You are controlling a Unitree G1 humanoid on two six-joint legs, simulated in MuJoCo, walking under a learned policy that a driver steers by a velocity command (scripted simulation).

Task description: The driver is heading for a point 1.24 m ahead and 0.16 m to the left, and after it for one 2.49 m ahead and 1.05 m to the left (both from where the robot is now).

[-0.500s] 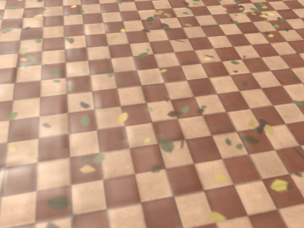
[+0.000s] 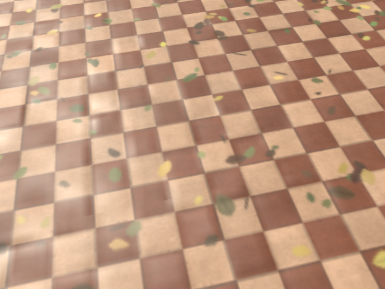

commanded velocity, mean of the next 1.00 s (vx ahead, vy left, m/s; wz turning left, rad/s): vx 0.43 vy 0.00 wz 0.00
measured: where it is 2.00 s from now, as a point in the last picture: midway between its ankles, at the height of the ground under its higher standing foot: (210, 192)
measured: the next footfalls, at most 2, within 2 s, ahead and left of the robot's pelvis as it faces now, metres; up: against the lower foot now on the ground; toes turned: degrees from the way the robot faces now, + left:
left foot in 0.22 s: +0.06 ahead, +0.11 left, +0.00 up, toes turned +2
right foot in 0.68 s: +0.37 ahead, -0.10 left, +0.00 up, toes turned -5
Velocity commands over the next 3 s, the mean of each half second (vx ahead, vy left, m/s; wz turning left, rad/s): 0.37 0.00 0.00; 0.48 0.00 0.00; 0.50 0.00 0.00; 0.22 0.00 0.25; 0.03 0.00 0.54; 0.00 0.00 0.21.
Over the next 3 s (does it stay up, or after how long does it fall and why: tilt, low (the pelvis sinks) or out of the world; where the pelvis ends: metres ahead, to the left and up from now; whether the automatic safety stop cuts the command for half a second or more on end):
stays up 0.82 -0.05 0.00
